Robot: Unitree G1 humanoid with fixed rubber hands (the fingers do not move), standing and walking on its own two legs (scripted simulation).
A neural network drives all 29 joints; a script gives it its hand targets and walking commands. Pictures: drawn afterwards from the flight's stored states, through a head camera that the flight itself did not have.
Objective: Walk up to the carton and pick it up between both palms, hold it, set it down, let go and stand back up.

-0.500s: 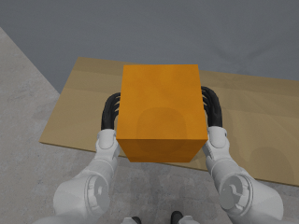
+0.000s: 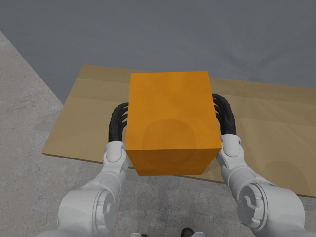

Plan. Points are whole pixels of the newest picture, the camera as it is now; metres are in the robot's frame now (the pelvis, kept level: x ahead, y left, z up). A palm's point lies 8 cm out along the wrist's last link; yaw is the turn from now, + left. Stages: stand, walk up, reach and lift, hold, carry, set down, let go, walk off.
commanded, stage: reach and lift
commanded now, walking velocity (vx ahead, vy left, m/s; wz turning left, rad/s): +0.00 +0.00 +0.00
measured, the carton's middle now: (169, 129) +0.42 -0.01 -0.06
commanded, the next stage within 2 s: none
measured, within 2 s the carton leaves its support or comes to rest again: leaves its support in 0.24 s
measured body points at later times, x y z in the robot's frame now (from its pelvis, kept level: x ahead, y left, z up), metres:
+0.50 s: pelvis -0.01 +0.00 +0.00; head +0.03 +0.00 +0.45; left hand +0.38 +0.15 +0.01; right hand +0.40 -0.14 +0.05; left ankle -0.01 +0.12 -0.70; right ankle +0.02 -0.11 -0.70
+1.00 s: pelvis -0.01 +0.01 +0.04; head -0.05 +0.01 +0.49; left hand +0.38 +0.14 +0.11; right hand +0.39 -0.15 +0.16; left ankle -0.01 +0.12 -0.70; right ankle +0.02 -0.11 -0.70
